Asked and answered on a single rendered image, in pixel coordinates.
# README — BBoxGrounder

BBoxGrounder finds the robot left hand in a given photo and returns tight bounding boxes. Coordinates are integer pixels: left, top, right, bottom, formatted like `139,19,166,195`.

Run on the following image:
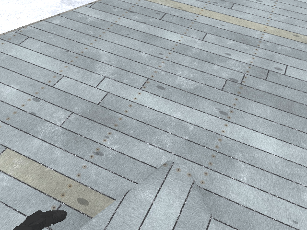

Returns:
13,210,67,230

